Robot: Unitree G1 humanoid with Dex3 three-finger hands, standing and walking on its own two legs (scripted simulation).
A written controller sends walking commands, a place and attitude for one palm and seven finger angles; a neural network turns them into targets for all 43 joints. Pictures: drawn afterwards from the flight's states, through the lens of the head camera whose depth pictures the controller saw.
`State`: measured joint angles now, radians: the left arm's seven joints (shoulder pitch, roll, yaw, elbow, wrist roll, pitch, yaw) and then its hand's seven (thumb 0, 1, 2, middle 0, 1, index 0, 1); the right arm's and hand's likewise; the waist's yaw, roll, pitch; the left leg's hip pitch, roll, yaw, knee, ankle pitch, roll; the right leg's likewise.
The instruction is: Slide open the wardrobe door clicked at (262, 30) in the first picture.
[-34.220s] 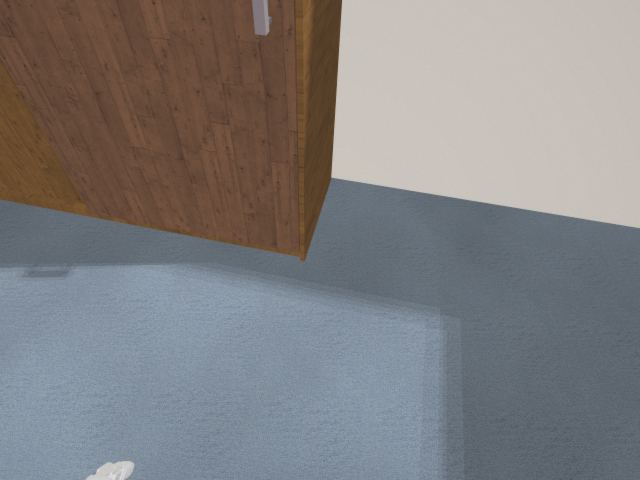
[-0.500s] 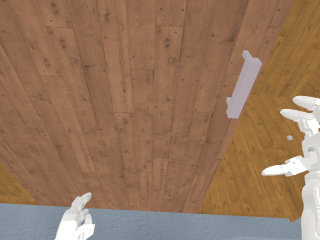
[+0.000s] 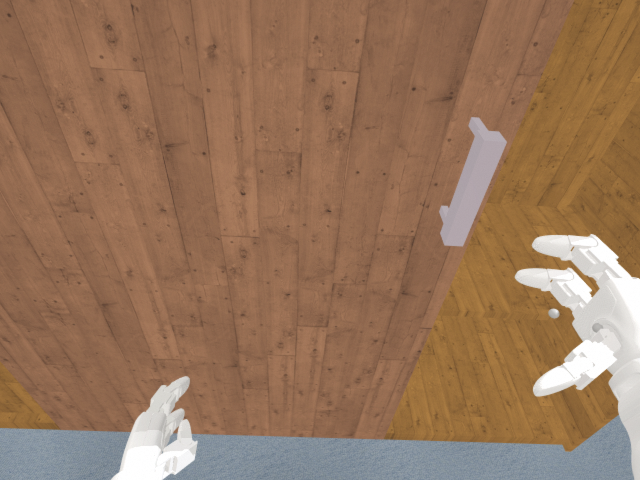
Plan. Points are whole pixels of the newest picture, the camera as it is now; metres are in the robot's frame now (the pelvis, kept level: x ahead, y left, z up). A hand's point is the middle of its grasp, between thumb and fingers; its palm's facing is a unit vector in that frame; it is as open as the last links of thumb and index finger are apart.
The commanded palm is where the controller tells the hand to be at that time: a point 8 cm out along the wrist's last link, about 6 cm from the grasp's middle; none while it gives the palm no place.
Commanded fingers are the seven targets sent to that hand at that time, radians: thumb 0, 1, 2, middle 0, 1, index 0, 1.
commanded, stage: draw the hand back to the body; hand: right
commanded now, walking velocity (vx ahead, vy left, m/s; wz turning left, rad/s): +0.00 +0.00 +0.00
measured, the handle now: (464, 182) +0.43 -0.18 +0.21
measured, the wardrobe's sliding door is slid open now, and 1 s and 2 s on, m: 0.58 0.58 0.58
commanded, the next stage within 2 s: step back with the hand held close in 1.38 s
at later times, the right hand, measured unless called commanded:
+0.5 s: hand (598, 341) +0.21 -0.26 +0.17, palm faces +0.41 +0.87 -0.26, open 13.6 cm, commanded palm +0.17 -0.29 +0.18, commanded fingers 0.00 -0.03 -0.48 0.23 0.81 0.23 0.81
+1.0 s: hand (608, 347) +0.21 -0.27 +0.16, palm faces +0.43 +0.83 -0.35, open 8.7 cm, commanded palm +0.16 -0.31 +0.18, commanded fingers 0.00 -0.90 -0.90 0.20 0.30 0.20 0.30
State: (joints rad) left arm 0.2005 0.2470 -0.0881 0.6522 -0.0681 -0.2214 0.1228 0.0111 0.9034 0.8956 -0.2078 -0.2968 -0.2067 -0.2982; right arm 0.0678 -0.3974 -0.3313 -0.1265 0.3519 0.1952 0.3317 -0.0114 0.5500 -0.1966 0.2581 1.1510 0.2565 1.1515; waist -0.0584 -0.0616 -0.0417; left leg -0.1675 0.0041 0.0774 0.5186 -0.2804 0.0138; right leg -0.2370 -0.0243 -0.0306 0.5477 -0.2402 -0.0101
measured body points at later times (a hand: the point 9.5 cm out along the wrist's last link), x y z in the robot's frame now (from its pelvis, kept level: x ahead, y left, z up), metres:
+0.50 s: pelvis +0.00 +0.00 +0.01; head -0.03 +0.01 +0.45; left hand +0.20 +0.21 -0.06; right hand +0.19 -0.30 +0.19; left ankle +0.00 +0.11 -0.73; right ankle +0.04 -0.11 -0.73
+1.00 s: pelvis +0.02 -0.02 +0.01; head -0.01 -0.01 +0.46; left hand +0.21 +0.21 -0.06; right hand +0.18 -0.32 +0.18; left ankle +0.00 +0.11 -0.73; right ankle +0.04 -0.11 -0.73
